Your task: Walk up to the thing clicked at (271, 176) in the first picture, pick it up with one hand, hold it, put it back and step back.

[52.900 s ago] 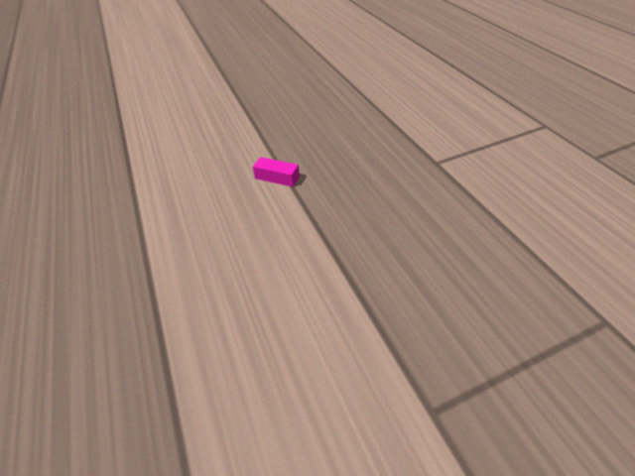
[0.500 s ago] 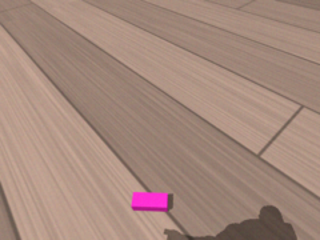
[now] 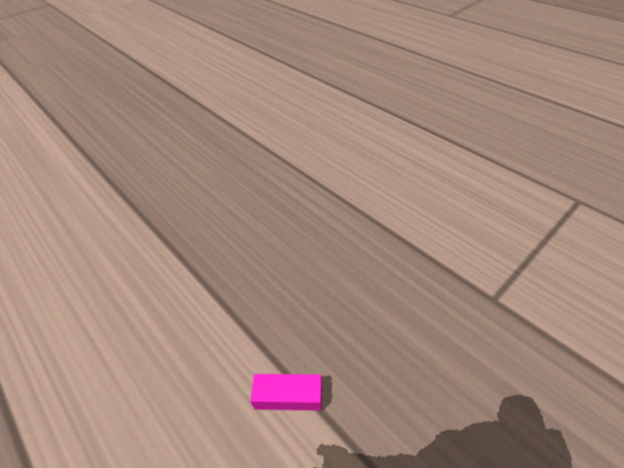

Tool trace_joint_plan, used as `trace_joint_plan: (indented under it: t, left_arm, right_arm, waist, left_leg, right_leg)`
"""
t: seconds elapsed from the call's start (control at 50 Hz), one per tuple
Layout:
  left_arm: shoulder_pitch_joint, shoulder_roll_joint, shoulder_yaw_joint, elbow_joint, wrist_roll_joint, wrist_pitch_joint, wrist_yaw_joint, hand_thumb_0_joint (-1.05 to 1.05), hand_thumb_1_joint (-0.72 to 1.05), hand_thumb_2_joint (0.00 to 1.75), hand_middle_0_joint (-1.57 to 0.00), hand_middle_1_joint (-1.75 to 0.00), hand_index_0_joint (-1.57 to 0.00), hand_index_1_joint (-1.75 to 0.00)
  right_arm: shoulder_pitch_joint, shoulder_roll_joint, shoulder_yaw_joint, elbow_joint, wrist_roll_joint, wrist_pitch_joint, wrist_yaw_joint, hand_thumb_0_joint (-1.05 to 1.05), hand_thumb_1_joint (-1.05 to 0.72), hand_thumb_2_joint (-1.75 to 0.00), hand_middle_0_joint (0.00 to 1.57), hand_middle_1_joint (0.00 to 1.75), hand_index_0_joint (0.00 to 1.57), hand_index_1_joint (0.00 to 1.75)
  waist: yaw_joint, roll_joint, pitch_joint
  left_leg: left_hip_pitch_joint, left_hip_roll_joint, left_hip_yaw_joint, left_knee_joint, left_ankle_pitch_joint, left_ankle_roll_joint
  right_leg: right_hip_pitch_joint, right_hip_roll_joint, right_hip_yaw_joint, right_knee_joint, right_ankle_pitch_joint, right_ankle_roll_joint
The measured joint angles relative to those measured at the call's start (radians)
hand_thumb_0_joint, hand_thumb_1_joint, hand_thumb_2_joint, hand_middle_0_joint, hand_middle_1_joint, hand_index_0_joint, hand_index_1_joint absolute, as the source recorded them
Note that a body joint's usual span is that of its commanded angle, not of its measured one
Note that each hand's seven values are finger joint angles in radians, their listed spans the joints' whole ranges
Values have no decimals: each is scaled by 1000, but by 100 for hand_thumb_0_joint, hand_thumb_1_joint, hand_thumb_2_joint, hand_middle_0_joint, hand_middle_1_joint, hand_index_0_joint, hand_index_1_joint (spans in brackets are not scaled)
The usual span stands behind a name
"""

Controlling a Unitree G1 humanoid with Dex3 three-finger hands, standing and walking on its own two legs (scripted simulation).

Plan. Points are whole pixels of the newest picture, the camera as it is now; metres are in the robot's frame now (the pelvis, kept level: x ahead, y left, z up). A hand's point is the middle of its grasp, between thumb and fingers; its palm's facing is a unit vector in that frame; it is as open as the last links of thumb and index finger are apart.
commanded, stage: stand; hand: left
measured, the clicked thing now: (287, 392) +0.49 +0.16 -0.74
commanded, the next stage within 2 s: none
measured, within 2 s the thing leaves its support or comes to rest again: neither
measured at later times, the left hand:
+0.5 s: hand out of the picture +0.07 +0.24 -0.15, palm faces -0.01 -0.94 -0.35, open 7.4 cm
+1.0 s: hand out of the picture +0.08 +0.24 -0.15, palm faces -0.01 -0.94 -0.35, open 7.4 cm
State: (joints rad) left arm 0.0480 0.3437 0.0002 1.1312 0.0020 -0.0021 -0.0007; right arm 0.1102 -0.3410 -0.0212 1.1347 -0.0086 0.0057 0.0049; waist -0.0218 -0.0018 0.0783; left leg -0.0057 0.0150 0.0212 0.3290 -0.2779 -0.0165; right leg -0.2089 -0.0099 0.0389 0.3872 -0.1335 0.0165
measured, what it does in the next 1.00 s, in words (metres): stands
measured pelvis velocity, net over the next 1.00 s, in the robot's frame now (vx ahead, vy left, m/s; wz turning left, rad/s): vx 0.00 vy -0.01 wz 0.02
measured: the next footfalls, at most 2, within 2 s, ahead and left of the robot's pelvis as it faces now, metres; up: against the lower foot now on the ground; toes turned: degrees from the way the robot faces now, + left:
none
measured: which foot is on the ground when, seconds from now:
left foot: down 0.00-1.00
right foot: down 0.00-1.00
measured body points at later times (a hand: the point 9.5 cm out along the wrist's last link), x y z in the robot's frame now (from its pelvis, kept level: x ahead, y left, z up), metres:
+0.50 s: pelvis +0.00 -0.01 +0.00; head +0.01 -0.02 +0.45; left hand +0.07 +0.29 -0.13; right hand +0.07 -0.31 -0.14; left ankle -0.06 +0.13 -0.74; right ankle +0.05 -0.13 -0.74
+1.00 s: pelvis +0.00 -0.01 +0.00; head +0.02 -0.02 +0.45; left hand +0.08 +0.29 -0.13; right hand +0.06 -0.32 -0.14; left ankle -0.06 +0.13 -0.74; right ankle +0.05 -0.13 -0.74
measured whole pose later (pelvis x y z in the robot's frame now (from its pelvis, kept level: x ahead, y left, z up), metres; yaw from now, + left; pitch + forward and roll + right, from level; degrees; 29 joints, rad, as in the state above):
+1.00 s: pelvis +0.00 -0.01 +0.00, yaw +1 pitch -2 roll +0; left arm 0.09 0.35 0.00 1.14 0.00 -0.01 -0.01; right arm 0.14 -0.35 -0.01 1.13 -0.01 0.00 0.01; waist -0.01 0.01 0.06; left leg 0.00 0.03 0.00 0.31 -0.27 -0.04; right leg -0.20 0.00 0.01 0.38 -0.13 0.00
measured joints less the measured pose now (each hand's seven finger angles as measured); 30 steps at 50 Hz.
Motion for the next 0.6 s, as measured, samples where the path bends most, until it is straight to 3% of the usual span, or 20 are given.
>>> trace_joint_plan:
  t: [0.26, 0.6]
  left_arm:
    - [45, 6, -1, 11, 2, -4, -3, 1, 90, 90, -20, -30, -21, -30]
    - [53, 5, -3, 7, 2, -6, -4, 1, 90, 90, -20, -30, -21, -30]
  right_arm:
    - [-6, -6, -1, -5, -3, -6, 5, 0, -90, -90, 20, 30, 21, 30]
    - [18, -8, 2, -8, -4, -2, 5, 0, -90, -90, 20, 30, 21, 30]
  waist:
    - [19, 7, -10]
    - [19, 7, -19]
  left_leg:
    - [0, 9, -11, -18, 14, -9]
    - [-3, 16, -19, -12, 12, -15]
  right_leg:
    - [6, 6, -13, -22, 13, -8]
    - [7, 12, -22, -19, 10, -16]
